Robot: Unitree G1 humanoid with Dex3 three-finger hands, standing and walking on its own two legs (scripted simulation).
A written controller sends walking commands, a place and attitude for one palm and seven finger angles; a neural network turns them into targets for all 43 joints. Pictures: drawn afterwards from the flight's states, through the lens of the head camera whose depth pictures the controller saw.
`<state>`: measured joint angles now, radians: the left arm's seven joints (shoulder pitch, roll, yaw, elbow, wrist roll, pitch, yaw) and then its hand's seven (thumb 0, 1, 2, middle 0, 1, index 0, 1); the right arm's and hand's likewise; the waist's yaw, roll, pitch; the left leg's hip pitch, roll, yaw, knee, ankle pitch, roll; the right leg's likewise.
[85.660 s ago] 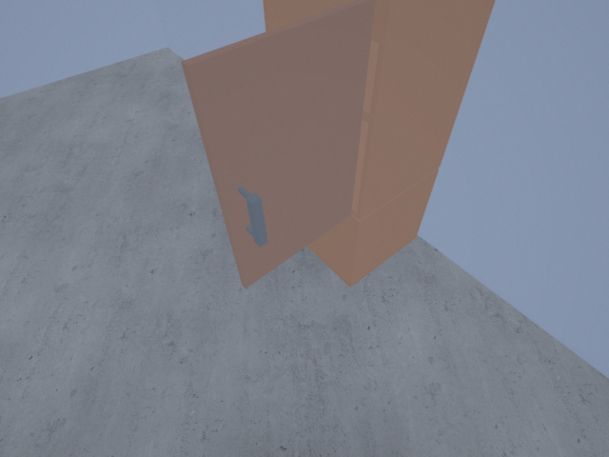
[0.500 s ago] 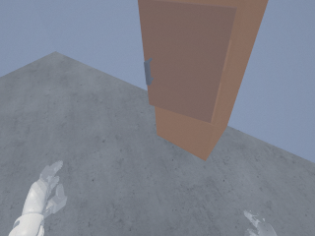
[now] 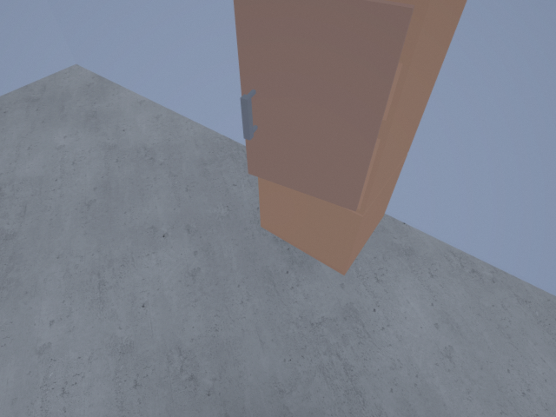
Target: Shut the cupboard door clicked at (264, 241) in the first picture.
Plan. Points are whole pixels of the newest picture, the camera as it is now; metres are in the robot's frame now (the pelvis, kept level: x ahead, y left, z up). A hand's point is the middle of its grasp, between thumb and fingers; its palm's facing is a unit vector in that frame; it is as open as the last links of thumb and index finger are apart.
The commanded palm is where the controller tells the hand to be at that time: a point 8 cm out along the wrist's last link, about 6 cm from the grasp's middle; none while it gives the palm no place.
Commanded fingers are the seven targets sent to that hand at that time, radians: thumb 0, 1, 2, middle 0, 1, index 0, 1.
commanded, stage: let the arm hang, fingers relaxed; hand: left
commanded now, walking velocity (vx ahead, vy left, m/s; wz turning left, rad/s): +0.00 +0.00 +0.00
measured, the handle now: (250, 114) +0.88 +0.14 -0.08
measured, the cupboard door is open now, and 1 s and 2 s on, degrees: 9 9 9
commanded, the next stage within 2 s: look to check the result in 0.48 s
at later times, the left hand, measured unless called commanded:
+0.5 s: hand out of the picture +0.02 +0.16 -0.18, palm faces +0.01 -0.99 -0.17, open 7.4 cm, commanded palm none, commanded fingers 0.00 0.90 0.90 -0.20 -0.30 -0.20 -0.30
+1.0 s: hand out of the picture +0.00 +0.15 -0.17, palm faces +0.03 -0.98 -0.20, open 7.4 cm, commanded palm none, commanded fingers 0.00 0.90 0.90 -0.20 -0.30 -0.20 -0.30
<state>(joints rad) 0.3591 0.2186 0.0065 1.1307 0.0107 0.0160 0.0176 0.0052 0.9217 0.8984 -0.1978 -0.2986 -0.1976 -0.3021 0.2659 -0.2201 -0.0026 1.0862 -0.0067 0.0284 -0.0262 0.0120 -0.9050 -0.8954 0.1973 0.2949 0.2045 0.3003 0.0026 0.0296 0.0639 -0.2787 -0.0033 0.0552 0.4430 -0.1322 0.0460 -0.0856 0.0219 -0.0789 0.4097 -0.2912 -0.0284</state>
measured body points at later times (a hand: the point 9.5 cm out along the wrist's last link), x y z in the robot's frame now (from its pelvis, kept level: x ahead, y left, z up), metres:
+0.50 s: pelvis +0.02 -0.01 +0.00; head +0.02 -0.01 +0.45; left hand +0.02 +0.21 -0.16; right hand +0.02 -0.25 -0.16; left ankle +0.07 +0.09 -0.74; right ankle -0.04 -0.10 -0.74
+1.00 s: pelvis +0.03 -0.02 +0.00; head +0.04 -0.02 +0.45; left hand +0.00 +0.21 -0.16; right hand +0.03 -0.24 -0.16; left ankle +0.07 +0.09 -0.74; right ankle -0.04 -0.10 -0.74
